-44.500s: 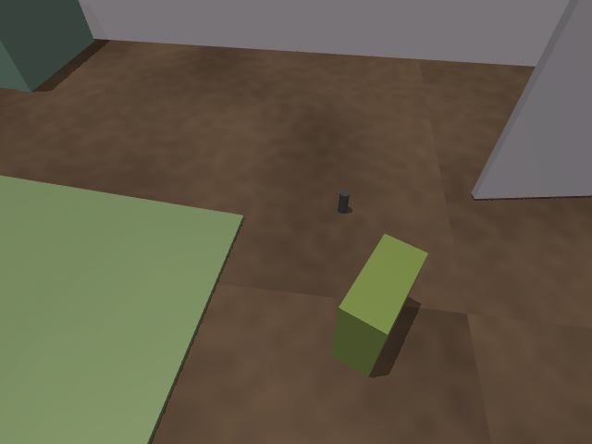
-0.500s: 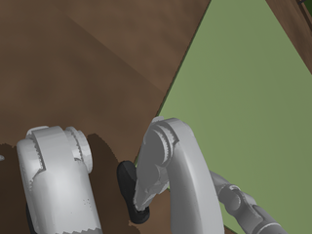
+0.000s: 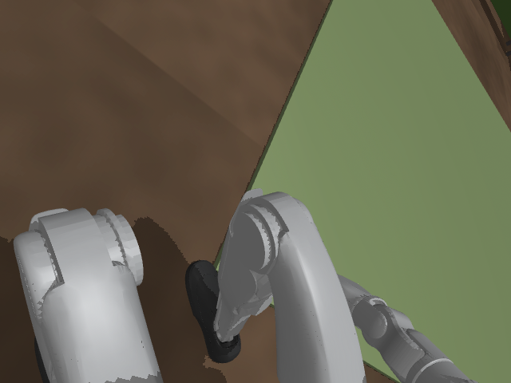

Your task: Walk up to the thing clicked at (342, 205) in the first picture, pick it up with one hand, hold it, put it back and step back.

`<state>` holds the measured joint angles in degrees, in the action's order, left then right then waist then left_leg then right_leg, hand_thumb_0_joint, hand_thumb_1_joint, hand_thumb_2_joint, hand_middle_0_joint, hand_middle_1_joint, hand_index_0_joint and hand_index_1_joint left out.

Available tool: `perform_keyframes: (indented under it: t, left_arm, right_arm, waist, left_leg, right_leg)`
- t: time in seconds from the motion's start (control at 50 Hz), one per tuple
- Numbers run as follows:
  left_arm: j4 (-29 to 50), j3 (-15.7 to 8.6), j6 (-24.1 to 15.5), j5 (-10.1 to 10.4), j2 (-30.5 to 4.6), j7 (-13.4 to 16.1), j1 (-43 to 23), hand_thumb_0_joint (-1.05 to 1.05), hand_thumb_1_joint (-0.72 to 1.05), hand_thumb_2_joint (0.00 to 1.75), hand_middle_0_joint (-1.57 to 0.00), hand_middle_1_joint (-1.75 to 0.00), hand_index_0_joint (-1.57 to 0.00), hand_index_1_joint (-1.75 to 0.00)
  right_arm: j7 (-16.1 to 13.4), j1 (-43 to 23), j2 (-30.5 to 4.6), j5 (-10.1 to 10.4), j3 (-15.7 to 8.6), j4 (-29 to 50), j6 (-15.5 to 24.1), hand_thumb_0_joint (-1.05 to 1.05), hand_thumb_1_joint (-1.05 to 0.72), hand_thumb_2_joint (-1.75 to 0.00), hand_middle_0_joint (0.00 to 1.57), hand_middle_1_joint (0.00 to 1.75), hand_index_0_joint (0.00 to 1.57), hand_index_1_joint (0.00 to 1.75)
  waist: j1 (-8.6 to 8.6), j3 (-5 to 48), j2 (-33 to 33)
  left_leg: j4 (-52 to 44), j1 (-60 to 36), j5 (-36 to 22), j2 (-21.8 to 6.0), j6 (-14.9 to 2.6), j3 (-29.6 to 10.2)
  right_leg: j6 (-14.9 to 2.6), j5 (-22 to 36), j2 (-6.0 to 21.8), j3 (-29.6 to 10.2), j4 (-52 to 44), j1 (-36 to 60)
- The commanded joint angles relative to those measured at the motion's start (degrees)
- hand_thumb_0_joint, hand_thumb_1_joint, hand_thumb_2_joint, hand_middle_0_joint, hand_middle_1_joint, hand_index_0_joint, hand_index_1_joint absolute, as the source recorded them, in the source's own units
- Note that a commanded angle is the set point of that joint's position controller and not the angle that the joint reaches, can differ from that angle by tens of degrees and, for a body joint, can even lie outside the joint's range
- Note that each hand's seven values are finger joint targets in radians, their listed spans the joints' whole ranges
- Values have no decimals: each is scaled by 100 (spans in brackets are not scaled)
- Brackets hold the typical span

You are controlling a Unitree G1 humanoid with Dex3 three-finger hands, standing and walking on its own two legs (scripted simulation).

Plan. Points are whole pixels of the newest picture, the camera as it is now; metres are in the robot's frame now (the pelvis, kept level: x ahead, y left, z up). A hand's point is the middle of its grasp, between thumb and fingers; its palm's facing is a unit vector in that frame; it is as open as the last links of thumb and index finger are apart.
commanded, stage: close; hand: left
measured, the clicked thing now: out of the picture +0.37 +0.33 -0.21
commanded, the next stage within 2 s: settle in 0.16 s
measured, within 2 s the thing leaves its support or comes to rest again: leaves its support in 0.50 s
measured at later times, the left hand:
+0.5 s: hand out of the picture +0.37 +0.32 -0.19, palm faces +0.49 -0.87 +0.00, open 5.5 cm
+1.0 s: hand out of the picture +0.35 +0.34 -0.08, palm faces +0.47 -0.88 -0.02, open 5.5 cm
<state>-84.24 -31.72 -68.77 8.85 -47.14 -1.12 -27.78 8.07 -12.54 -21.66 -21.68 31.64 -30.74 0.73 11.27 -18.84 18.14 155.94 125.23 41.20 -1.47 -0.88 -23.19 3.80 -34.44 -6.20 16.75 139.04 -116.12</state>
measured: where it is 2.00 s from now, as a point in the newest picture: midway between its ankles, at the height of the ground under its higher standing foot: (158, 360)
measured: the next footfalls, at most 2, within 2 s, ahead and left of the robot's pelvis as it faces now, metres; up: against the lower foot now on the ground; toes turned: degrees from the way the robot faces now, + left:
none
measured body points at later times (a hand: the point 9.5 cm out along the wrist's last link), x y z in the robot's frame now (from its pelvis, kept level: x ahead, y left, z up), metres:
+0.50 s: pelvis +0.00 +0.00 +0.00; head +0.21 +0.22 +0.33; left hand +0.34 +0.36 -0.19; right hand +0.20 -0.23 -0.02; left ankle +0.09 +0.12 -0.24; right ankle +0.15 -0.12 -0.24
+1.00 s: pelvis +0.01 -0.01 +0.03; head +0.17 +0.17 +0.40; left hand +0.32 +0.39 -0.07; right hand +0.23 -0.23 -0.02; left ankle +0.09 +0.12 -0.24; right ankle +0.15 -0.12 -0.24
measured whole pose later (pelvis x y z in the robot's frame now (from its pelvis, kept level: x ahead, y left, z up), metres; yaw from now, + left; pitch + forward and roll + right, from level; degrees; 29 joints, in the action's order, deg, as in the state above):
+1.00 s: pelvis +0.01 -0.01 +0.03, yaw +4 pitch +17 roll -15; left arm -54.1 -25.9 -49.6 8.9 -35.6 -3.3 -23.7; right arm 7.9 -4.8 -19.4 -13.1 17.2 -34.0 -1.6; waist 6.6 -6.7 9.5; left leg 148.4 127.7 39.8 -1.5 -0.7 -16.3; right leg 2.5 -36.2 -3.1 12.3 136.6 -119.6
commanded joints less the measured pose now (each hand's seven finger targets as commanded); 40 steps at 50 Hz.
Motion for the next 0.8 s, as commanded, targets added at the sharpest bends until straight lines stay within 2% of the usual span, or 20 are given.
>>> perform_keyframes:
  t: [0.0, 0.06, 0.08, 0.12, 0.24, 0.3, 0.36, 0.46, 0.48, 0.5, 0.54, 0.64, 0.66, 0.7, 0.74, 0.76, 0.78]
  left_arm:
    - [754, -17, -460, -76, -948, 9, -827, 0, 63, 90, -89, -85, -88, -86]
    - [862, -103, -492, -28, -1077, 77, -1007, 0, 67, 96, -94, -91, -93, -91]
    - [833, -152, -484, -14, -1098, 104, -976, 0, 63, 101, -98, -97, -96, -98]
    - [823, -108, -474, -21, -1049, 108, -1011, 0, 63, 106, -104, -104, -103, -104]
    - [814, -37, -426, -66, -1028, 171, -1195, 0, 64, 115, -114, -116, -114, -116]
    - [772, -33, -396, -122, -1058, 166, -1170, 0, 62, 121, -116, -121, -114, -123]
    - [967, -92, -373, -146, -1099, 151, -1079, 0, 64, 121, -116, -121, -114, -123]
    - [1555, -226, -262, -154, -1195, 183, -1022, 0, 49, 123, -119, -127, -118, -129]
    - [1648, -231, -223, -138, -1110, 194, -1021, 0, 49, 124, -121, -128, -119, -130]
    - [1761, -244, -163, -149, -1133, 213, -1011, 0, 49, 124, -121, -129, -120, -131]
    - [2034, -146, -55, -164, -999, 210, -1051, 0, 51, 125, -121, -129, -120, -131]
    - [2774, 40, 295, -240, -846, 95, -913, 0, 50, 128, -128, -135, -127, -137]
    - [2856, 139, 370, -208, -659, 61, -873, 0, 50, 129, -129, -135, -127, -137]
    - [3085, 122, 550, -129, -528, 23, -758, 0, 53, 130, -131, -137, -129, -139]
    - [3293, 250, 710, 4, -255, -31, -800, 0, 52, 129, -131, -136, -129, -139]
    - [3410, 205, 783, 47, -225, -28, -840, 0, 53, 129, -131, -137, -130, -139]
    - [3536, 283, 867, 53, -161, -37, -813, 0, 53, 129, -131, -137, -130, -139]
  right_arm:
    - [-107, -44, -2168, -7, -784, 86, -85, 0, -85, -89, 20, 30, 20, 30]
    - [-96, -32, -2181, -4, -773, 79, -83, 0, -85, -89, 20, 30, 20, 30]
    - [-94, -22, -2180, 1, -773, 100, -86, 0, -85, -89, 20, 30, 20, 30]
    - [-95, 14, -2193, -1, -785, 62, -94, 0, -86, -89, 20, 30, 20, 30]
    - [-107, 83, -2179, -14, -741, 14, -117, 0, -86, -89, 20, 30, 20, 30]
    - [-109, 99, -2177, -4, -766, -14, -142, 0, -88, -90, 20, 30, 20, 30]
    - [-107, 137, -2169, -9, -798, -3, -163, 0, -88, -90, 20, 30, 20, 30]
    - [-88, 175, -2137, 25, -909, 45, -203, 0, -88, -90, 20, 30, 20, 30]
    - [-79, 208, -2125, 34, -929, 36, -203, 0, -89, -90, 20, 30, 20, 30]
    - [-79, 231, -2098, 47, -956, 43, -208, 0, -89, -90, 20, 30, 20, 30]
    - [-74, 272, -2083, 85, -1062, 26, -210, 0, -89, -90, 20, 30, 20, 30]
    - [-78, 430, -2041, 249, -1344, 24, -236, 0, -89, -90, 20, 30, 20, 30]
    - [-69, 444, -2007, 287, -1401, 10, -238, 0, -89, -90, 20, 30, 20, 30]
    - [-69, 550, -1951, 365, -1505, 6, -230, 0, -89, -90, 20, 30, 20, 30]
    - [-62, 608, -1892, 468, -1625, -23, -209, 0, -89, -90, 20, 30, 20, 30]
    - [-63, 658, -1887, 519, -1692, -31, -205, 0, -88, -90, 20, 30, 20, 30]
    - [-60, 706, -1809, 564, -1728, -41, -195, 0, -88, -90, 20, 30, 20, 30]
  waist:
    - [660, 2714, -3364]
    - [698, 2731, -3328]
    - [697, 2722, -3300]
    - [727, 2704, -3345]
    - [776, 2880, -3290]
    - [779, 2842, -3268]
    - [675, 2904, -3417]
    - [513, 3150, -3786]
    - [553, 3190, -3809]
    - [520, 3258, -3833]
    - [541, 3270, -3942]
    - [374, 3591, -4109]
    - [364, 3649, -4032]
    - [266, 3831, -3989]
    - [209, 3856, -3872]
    - [164, 3874, -3855]
    - [139, 3978, -3743]
  left_leg:
    - [-2277, -2014, -502, -414, 307, 366]
    - [-2234, -1906, -345, -407, 273, 390]
    - [-2262, -1913, -283, -420, 269, 373]
    - [-2268, -1927, -231, -419, 271, 370]
    - [-2210, -2148, -684, -450, 291, 326]
    - [-2216, -2067, -643, -443, 280, 345]
    - [-2249, -2140, -721, -445, 296, 378]
    - [-2397, -2322, -684, -435, 328, 447]
    - [-2402, -2320, -682, -438, 334, 447]
    - [-2400, -2256, -651, -418, 322, 502]
    - [-2459, -2245, -506, -404, 316, 549]
    - [-2686, -2486, -602, -402, 349, 561]
    - [-2676, -2464, -616, -386, 339, 587]
    - [-2706, -2441, -667, -349, 327, 661]
    - [-2713, -2291, -572, -304, 282, 747]
    - [-2766, -2256, -548, -292, 278, 745]
    - [-2747, -2199, -508, -271, 249, 799]
  right_leg:
    - [-390, 728, -118, 617, -710, 1051]
    - [-384, 638, -112, 588, -786, 1096]
    - [-385, 581, -116, 599, -785, 1046]
    - [-380, 573, -109, 587, -794, 1037]
    - [-375, 902, -105, 592, -759, 1185]
    - [-376, 866, -101, 587, -781, 1182]
    - [-386, 898, -97, 566, -774, 1254]
    - [-426, 828, -82, 526, -757, 1177]
    - [-420, 858, -77, 520, -760, 1209]
    - [-427, 840, -77, 489, -788, 1212]
    - [-433, 763, -59, 462, -821, 1134]
    - [-473, 785, -2, 377, -783, 924]
    - [-477, 809, -3, 351, -809, 932]
    - [-486, 842, 10, 283, -850, 947]
    - [-496, 787, 17, 205, -943, 882]
    - [-495, 759, 39, 198, -934, 817]
    - [-498, 725, 32, 151, -1002, 873]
